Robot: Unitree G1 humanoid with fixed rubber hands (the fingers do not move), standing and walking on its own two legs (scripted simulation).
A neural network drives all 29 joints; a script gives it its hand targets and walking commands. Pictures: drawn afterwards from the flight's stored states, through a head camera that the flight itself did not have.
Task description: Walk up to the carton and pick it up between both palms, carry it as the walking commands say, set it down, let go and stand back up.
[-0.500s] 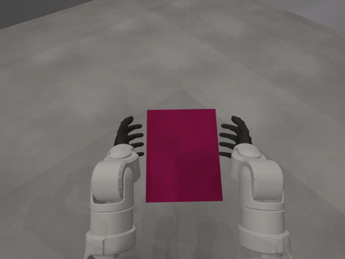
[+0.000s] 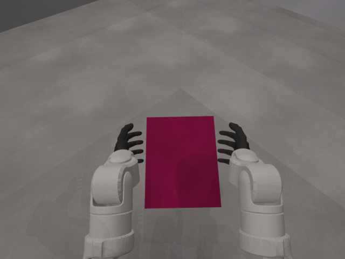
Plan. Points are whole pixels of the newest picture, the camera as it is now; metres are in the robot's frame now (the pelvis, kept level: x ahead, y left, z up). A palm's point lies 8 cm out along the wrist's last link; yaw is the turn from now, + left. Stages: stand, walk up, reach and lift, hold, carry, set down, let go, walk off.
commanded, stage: carry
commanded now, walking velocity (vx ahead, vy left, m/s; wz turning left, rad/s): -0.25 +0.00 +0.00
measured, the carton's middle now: (180, 164) +0.35 -0.01 -0.02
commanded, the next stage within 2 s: none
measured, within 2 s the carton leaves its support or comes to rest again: neither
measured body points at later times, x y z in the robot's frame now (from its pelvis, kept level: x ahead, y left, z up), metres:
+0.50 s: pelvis -0.17 +0.00 -0.01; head -0.14 -0.01 +0.44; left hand +0.16 +0.12 +0.08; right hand +0.16 -0.13 +0.08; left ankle -0.11 +0.12 -0.71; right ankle -0.16 -0.10 -0.73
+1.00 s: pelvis -0.37 +0.02 +0.00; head -0.35 +0.04 +0.45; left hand -0.06 +0.17 +0.08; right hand -0.05 -0.08 +0.09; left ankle -0.34 +0.14 -0.73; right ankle -0.37 -0.09 -0.66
